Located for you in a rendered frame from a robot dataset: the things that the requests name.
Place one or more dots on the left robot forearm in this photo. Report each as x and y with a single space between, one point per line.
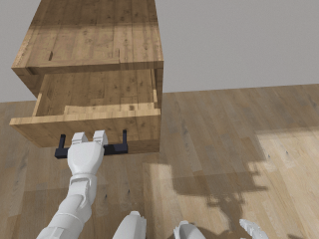
75 210

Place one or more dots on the robot right hand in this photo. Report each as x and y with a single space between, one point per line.
252 229

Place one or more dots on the drawer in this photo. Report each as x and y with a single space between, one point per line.
85 102

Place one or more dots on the left robot shin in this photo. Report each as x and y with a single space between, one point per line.
135 213

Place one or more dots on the right robot shin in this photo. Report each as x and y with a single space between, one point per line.
183 222

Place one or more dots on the handle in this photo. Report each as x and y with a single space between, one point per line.
109 149
80 65

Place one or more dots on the robot shin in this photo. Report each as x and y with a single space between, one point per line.
135 213
183 222

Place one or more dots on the cabinet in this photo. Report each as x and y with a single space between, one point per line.
94 29

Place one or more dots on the robot left hand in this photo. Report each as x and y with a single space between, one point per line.
86 156

